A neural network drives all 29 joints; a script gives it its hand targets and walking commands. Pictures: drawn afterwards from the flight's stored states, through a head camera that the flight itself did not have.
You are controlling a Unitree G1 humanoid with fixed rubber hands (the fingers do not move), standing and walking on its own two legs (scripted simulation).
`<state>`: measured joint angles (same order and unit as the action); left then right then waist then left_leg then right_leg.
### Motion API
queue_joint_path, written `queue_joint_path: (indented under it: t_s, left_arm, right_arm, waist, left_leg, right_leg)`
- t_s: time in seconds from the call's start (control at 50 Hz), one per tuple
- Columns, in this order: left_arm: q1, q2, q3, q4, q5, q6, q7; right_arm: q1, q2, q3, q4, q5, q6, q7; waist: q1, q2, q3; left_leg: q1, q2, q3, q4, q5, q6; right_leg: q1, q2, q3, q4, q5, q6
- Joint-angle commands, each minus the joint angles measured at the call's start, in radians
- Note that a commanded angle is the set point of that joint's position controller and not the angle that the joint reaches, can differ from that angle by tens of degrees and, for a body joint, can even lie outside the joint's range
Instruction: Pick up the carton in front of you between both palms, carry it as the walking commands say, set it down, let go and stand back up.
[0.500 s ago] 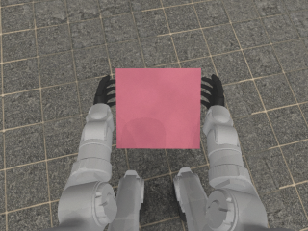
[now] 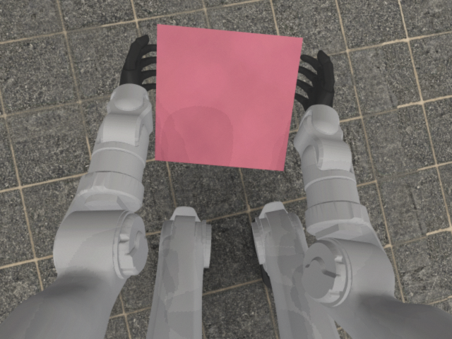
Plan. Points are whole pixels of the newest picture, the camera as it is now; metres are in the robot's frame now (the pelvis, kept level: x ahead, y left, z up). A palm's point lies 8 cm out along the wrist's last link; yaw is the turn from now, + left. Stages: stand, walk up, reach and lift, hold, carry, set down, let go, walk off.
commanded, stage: set down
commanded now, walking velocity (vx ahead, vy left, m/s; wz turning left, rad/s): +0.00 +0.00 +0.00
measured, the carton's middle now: (225, 101) +0.51 +0.01 -0.22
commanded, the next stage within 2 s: none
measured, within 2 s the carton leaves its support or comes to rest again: rests again in 1.06 s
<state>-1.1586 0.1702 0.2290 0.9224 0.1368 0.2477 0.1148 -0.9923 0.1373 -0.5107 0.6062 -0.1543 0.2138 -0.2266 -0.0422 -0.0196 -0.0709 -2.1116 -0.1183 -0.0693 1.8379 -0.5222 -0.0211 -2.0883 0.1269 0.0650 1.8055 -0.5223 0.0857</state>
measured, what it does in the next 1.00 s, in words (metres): lowers itself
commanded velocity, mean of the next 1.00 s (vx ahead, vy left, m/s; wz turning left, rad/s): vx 0.00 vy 0.00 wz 0.00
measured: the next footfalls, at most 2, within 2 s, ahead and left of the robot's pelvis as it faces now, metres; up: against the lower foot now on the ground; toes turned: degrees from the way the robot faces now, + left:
none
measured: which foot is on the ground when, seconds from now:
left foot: down 0.00-1.00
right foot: down 0.00-1.00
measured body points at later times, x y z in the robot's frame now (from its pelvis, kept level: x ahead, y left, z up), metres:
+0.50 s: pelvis +0.00 +0.01 -0.08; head +0.35 +0.04 +0.19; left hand +0.56 +0.15 -0.24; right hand +0.51 -0.14 -0.23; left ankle +0.10 +0.11 -0.44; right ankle +0.11 -0.13 -0.44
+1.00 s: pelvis +0.00 +0.00 -0.09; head +0.36 +0.04 +0.18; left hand +0.57 +0.16 -0.25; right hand +0.52 -0.15 -0.25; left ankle +0.10 +0.11 -0.44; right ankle +0.11 -0.13 -0.44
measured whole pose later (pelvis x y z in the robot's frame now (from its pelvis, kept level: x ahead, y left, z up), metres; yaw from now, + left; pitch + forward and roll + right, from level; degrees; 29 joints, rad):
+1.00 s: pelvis +0.00 +0.00 -0.09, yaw -2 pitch +41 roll -4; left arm -1.48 0.30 0.24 1.14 0.17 0.17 -0.01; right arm -1.25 0.03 -0.60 0.78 -0.14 0.15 -0.12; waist -0.03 -0.05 0.21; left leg -2.28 -0.09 -0.05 2.18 -0.62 -0.01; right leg -2.26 0.16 0.03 2.12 -0.60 0.10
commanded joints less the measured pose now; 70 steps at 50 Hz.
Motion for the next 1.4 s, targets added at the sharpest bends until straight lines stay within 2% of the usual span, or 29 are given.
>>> queue_joint_path:
  t_s: [0.0,0.18,0.32,0.34,0.36,0.38,0.4,0.46,0.62,0.76,0.92,1.18,1.28,1.32,1.38]
  left_arm:
    - [-0.624,-0.9,-0.37,-0.112,-0.121,-0.078,-0.266]
    - [-0.738,-0.81,-0.385,-0.05,-0.161,-0.099,-0.251]
    - [-0.829,-0.755,-0.43,-0.021,-0.222,-0.119,-0.244]
    - [-0.858,-0.733,-0.436,-0.02,-0.215,-0.122,-0.232]
    - [-0.822,-0.734,-0.416,-0.005,-0.209,-0.115,-0.239]
    - [-0.803,-0.741,-0.398,0.011,-0.204,-0.113,-0.247]
    - [-0.784,-0.747,-0.385,0.021,-0.199,-0.112,-0.252]
    - [-0.72,-0.76,-0.348,0.057,-0.19,-0.115,-0.263]
    - [-0.672,-0.702,-0.262,0.152,-0.118,-0.104,-0.296]
    - [-0.635,-0.634,-0.2,0.206,-0.056,-0.085,-0.315]
    - [-0.566,-0.59,-0.159,0.252,-0.01,-0.074,-0.328]
    - [-0.457,-0.539,-0.156,0.29,0.017,-0.077,-0.326]
    - [-0.444,-0.532,-0.166,0.287,0.007,-0.089,-0.325]
    - [-0.45,-0.523,-0.177,0.288,0.003,-0.095,-0.322]
    - [-0.447,-0.486,-0.179,0.284,0.002,-0.1,-0.318]
  right_arm:
    - [-0.706,0.789,0.541,0.024,0.103,-0.015,0.266]
    - [-0.814,0.697,0.495,0.041,0.127,-0.034,0.252]
    - [-0.901,0.64,0.492,0.034,0.168,-0.054,0.241]
    - [-0.894,0.638,0.492,0.062,0.171,-0.055,0.237]
    - [-0.897,0.645,0.492,0.065,0.174,-0.052,0.244]
    - [-0.9,0.651,0.485,0.073,0.166,-0.049,0.25]
    - [-0.904,0.667,0.492,0.071,0.166,-0.048,0.254]
    - [-0.886,0.692,0.506,0.08,0.169,-0.048,0.264]
    - [-0.82,0.664,0.433,0.164,0.125,-0.033,0.285]
    - [-0.771,0.604,0.346,0.223,0.079,-0.02,0.294]
    - [-0.7,0.559,0.283,0.28,0.046,-0.016,0.309]
    - [-0.575,0.499,0.235,0.355,0.026,-0.026,0.331]
    - [-0.544,0.475,0.22,0.361,0.016,-0.044,0.333]
    - [-0.542,0.468,0.219,0.367,0.02,-0.051,0.33]
    - [-0.525,0.442,0.206,0.366,0.017,-0.052,0.325]
  waist:
    - [0.004,0.11,-1.113]
    - [-0.012,0.136,-1.082]
    - [-0.028,0.157,-1.084]
    - [-0.023,0.152,-1.089]
    - [0.005,0.134,-1.04]
    - [0.0,0.105,-0.996]
    - [0.016,0.085,-0.979]
    - [0.038,0.042,-0.952]
    - [0.063,0.04,-0.744]
    - [0.063,0.049,-0.633]
    - [0.064,0.046,-0.551]
    - [0.064,0.043,-0.478]
    - [0.045,0.048,-0.463]
    - [0.047,0.056,-0.455]
    - [0.044,0.058,-0.452]
  left_leg:
    - [0.657,-0.038,0.1,-0.137,0.295,-0.001]
    - [0.62,-0.022,0.095,-0.028,0.296,0.001]
    - [0.633,-0.008,0.084,0.06,0.342,0.005]
    - [0.622,-0.004,0.084,0.07,0.345,0.003]
    - [0.586,-0.009,0.086,0.067,0.328,0.009]
    - [0.559,-0.009,0.082,0.072,0.318,0.014]
    - [0.553,-0.011,0.081,0.078,0.331,0.019]
    - [0.527,-0.01,0.077,0.101,0.381,0.029]
    - [0.362,0.001,0.081,0.116,0.264,0.04]
    - [0.295,0.007,0.075,0.116,0.198,0.05]
    - [0.273,0.01,0.06,0.121,0.21,0.057]
    - [0.265,0.02,0.036,0.139,0.296,0.062]
    - [0.247,0.024,0.026,0.154,0.332,0.062]
    - [0.246,0.028,0.021,0.159,0.354,0.06]
    - [0.252,0.032,0.021,0.157,0.324,0.057]
  right_leg:
    - [0.495,0.06,-0.155,-0.074,0.265,-0.014]
    - [0.423,0.047,-0.176,0.047,0.257,-0.012]
    - [0.409,0.036,-0.186,0.137,0.294,-0.011]
    - [0.402,0.032,-0.186,0.153,0.298,-0.011]
    - [0.401,0.034,-0.19,0.159,0.276,-0.01]
    - [0.384,0.037,-0.195,0.163,0.267,-0.007]
    - [0.38,0.04,-0.193,0.166,0.277,-0.006]
    - [0.372,0.04,-0.185,0.178,0.32,-0.001]
    - [0.266,0.046,-0.168,0.184,0.234,-0.006]
    - [0.218,0.049,-0.154,0.182,0.176,-0.016]
    - [0.171,0.048,-0.147,0.192,0.174,-0.02]
    - [0.111,0.043,-0.146,0.218,0.228,-0.018]
    - [0.097,0.043,-0.144,0.229,0.262,-0.021]
    - [0.091,0.04,-0.141,0.237,0.277,-0.021]
    - [0.1,0.035,-0.148,0.239,0.253,-0.018]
